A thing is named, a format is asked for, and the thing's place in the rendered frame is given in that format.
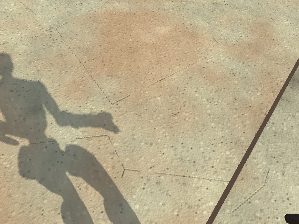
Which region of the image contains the right robot hand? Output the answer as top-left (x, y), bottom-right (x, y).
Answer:
top-left (285, 214), bottom-right (299, 224)

